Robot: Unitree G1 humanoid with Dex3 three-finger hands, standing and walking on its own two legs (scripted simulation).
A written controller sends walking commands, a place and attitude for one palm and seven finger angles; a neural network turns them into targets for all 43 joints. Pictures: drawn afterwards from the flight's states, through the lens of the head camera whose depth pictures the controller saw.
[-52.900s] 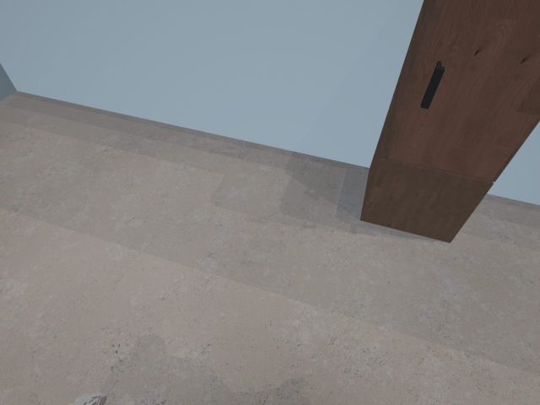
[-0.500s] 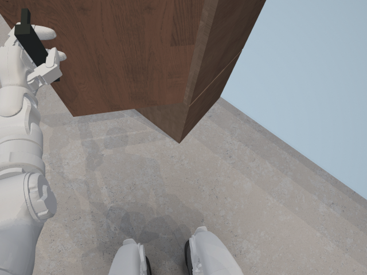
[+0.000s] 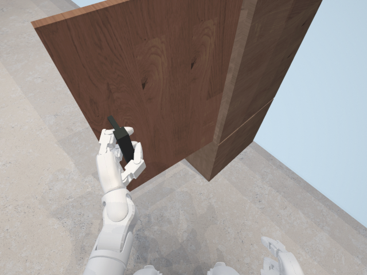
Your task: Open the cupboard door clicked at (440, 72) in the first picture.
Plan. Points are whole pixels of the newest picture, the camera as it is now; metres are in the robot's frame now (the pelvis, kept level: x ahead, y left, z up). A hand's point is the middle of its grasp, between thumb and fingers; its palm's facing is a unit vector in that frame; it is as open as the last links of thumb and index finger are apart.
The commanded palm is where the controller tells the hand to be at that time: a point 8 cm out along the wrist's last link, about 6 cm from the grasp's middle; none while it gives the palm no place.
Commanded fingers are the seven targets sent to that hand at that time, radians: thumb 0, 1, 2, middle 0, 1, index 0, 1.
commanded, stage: pull the door open along its arc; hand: left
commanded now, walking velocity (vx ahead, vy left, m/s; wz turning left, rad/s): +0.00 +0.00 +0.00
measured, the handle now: (122, 142) +0.39 +0.15 +0.04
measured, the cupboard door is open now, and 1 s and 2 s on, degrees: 82 92 92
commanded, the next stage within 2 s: open thumb and fingers to let go in 0.20 s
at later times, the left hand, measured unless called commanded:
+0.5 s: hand (159, 174) +0.32 +0.06 +0.04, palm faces +0.44 -0.90 -0.03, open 6.8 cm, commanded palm +0.27 +0.11 +0.04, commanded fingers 0.00 0.13 0.57 -0.34 -1.27 -0.34 -1.27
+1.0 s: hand (155, 175) +0.32 +0.07 +0.04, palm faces +0.42 -0.91 +0.00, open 14.5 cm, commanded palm +0.27 +0.10 +0.04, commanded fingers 0.00 -0.50 0.30 -0.18 -0.50 -0.18 -0.50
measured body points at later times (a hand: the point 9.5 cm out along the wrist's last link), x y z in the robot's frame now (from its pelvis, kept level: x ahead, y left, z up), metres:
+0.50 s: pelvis -0.02 -0.05 -0.01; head +0.05 -0.07 +0.44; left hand +0.29 +0.11 +0.05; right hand +0.14 -0.27 -0.13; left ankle -0.03 +0.11 -0.68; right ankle +0.00 -0.12 -0.68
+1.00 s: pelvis -0.05 -0.02 -0.01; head +0.01 -0.03 +0.44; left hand +0.29 +0.12 +0.04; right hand +0.11 -0.24 -0.13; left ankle -0.03 +0.11 -0.68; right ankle +0.00 -0.12 -0.68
